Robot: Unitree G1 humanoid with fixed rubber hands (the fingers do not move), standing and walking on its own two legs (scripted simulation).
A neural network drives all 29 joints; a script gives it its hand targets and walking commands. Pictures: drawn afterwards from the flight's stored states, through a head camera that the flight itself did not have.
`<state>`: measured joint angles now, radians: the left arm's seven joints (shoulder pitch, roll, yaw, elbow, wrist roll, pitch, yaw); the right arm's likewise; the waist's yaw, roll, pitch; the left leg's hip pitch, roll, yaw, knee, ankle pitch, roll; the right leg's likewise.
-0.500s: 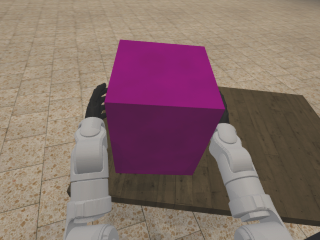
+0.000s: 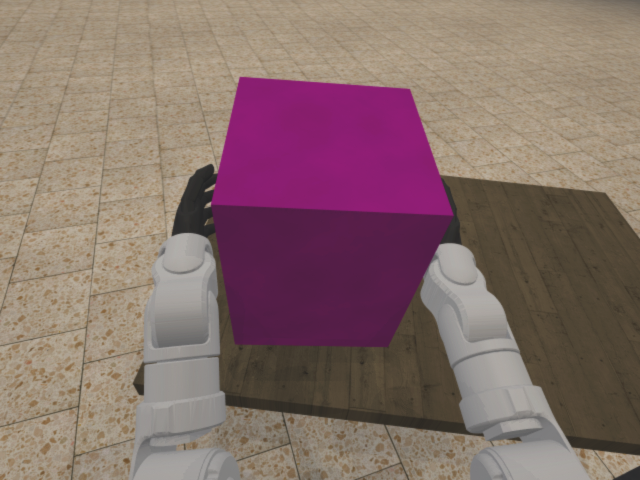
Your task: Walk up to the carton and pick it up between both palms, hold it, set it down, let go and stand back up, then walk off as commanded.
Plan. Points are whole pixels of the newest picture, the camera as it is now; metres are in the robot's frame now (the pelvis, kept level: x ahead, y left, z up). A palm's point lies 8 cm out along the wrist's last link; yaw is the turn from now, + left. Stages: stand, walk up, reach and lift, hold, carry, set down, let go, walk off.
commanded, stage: hold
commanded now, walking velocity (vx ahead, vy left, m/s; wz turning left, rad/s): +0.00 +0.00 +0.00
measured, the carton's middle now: (319, 221) +0.39 +0.01 +0.16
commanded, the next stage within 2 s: none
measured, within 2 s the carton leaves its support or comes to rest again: neither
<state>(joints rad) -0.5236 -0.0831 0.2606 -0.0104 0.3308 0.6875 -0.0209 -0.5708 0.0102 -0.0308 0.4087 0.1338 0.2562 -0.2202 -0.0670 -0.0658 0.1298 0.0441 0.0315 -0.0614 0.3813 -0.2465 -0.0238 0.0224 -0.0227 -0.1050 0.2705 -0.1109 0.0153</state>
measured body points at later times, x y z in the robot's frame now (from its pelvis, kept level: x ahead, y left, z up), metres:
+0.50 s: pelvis +0.00 +0.00 +0.00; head -0.02 +0.04 +0.45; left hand +0.37 +0.15 +0.17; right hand +0.37 -0.14 +0.16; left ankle -0.01 +0.13 -0.75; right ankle +0.04 -0.13 -0.75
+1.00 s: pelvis +0.00 +0.00 +0.00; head -0.02 +0.04 +0.45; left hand +0.37 +0.16 +0.16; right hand +0.37 -0.14 +0.16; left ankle -0.01 +0.13 -0.75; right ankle +0.04 -0.13 -0.75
